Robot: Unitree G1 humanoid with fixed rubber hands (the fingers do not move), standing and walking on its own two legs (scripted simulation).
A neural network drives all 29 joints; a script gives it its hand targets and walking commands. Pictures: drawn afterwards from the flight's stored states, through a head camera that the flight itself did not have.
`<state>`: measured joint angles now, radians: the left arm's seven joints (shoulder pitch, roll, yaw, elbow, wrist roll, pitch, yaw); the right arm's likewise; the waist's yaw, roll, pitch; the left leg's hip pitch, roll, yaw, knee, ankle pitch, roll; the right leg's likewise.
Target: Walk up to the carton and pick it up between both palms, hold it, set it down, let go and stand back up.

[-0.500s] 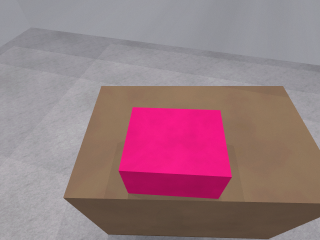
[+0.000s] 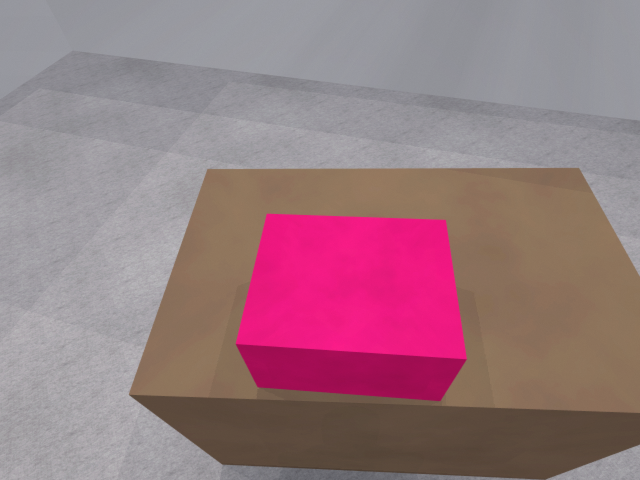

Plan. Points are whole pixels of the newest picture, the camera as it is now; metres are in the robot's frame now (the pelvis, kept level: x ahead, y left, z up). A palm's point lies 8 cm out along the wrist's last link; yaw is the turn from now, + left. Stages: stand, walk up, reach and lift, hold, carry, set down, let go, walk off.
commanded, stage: stand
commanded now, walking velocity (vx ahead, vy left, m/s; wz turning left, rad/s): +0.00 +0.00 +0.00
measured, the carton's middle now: (350, 304) +0.38 -0.01 -0.07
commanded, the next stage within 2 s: none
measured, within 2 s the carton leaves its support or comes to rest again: neither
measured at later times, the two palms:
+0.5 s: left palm out of the picture +0.02 +0.24 -0.13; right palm out of the picture +0.04 -0.24 -0.14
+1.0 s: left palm out of the picture -0.01 +0.25 -0.14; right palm out of the picture +0.04 -0.23 -0.14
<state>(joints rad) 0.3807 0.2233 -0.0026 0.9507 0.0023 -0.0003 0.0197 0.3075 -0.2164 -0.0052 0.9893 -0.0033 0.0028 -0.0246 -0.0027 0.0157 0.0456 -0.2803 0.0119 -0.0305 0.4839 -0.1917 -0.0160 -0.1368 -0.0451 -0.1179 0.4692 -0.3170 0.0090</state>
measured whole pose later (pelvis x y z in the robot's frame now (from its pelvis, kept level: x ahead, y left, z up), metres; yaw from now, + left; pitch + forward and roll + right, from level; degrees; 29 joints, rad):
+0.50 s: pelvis +0.02 +0.00 +0.00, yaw +1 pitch -1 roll +0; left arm 0.35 0.21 0.00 0.95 0.00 0.01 0.03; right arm 0.28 -0.20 0.00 1.02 0.00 0.00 -0.04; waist 0.00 0.00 0.06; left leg -0.25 0.00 -0.05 0.52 -0.24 -0.02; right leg -0.09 -0.05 -0.14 0.47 -0.36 0.01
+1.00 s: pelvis +0.02 +0.00 +0.00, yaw +2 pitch -2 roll +0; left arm 0.38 0.20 0.01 0.97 0.00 0.01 0.03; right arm 0.27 -0.19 -0.01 1.04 0.00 0.00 -0.04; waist 0.00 0.01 0.06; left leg -0.25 -0.01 -0.06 0.51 -0.23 -0.01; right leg -0.08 -0.06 -0.16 0.46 -0.35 0.02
